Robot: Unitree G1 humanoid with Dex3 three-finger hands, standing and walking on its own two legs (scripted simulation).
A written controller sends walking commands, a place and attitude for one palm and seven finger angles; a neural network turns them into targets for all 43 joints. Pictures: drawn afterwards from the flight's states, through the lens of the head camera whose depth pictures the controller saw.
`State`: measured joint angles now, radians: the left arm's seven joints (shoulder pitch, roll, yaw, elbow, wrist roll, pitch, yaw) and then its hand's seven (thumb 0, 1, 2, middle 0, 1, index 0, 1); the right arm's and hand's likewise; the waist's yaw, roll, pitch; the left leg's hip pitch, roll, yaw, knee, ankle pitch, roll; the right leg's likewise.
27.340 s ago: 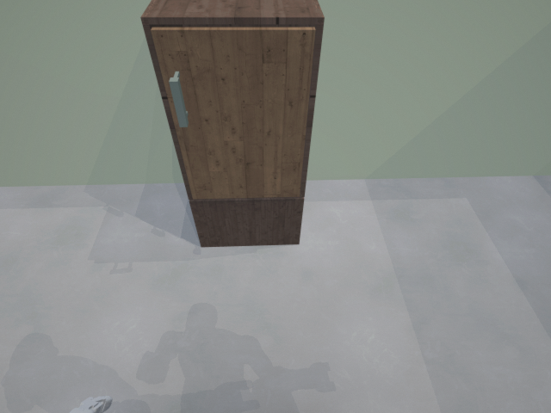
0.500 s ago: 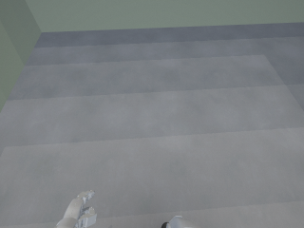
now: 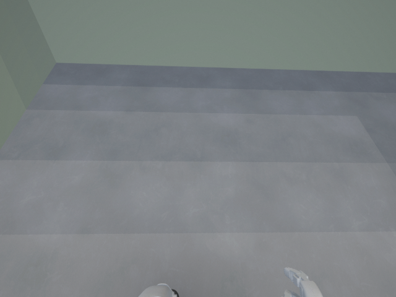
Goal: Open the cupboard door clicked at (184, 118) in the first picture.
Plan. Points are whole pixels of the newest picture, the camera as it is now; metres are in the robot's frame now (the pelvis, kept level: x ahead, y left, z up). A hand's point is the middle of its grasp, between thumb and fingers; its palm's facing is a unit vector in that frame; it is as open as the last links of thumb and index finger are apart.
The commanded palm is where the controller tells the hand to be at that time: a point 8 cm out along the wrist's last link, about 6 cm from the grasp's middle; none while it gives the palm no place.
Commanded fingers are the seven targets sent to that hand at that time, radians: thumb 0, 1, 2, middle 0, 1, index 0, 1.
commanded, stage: turn to face it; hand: left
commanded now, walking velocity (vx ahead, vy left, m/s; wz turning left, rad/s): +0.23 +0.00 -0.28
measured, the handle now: out of the picture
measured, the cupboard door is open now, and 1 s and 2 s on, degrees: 41 41 41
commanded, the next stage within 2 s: none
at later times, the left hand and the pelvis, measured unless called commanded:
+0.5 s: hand (136, 237) +0.26 +0.18 -0.14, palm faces +0.13 -0.96 -0.26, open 7.3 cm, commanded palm none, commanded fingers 0.00 0.90 0.90 -0.20 -0.30 -0.20 -0.30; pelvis +0.15 -0.03 +0.01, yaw +10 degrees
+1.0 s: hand out of the picture +0.12 +0.22 -0.16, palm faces +0.50 -0.82 -0.28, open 7.4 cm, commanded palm none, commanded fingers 0.00 0.90 0.90 -0.20 -0.30 -0.20 -0.30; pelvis +0.18 -0.01 +0.01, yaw +29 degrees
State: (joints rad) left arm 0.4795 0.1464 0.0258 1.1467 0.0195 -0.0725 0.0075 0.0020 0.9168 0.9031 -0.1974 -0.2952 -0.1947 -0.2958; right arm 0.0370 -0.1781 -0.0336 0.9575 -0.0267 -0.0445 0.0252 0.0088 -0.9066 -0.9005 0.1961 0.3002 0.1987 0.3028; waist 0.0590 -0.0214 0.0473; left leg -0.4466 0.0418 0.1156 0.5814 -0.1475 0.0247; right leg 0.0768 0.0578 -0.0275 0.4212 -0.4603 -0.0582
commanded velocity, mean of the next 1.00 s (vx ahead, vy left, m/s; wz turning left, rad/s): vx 0.00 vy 0.00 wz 0.57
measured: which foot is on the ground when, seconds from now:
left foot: down 0.00-0.44, up 0.46-0.80, down 0.82-1.00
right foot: down 0.00-0.02, up 0.04-0.40, down 0.42-0.82, up 0.84-1.00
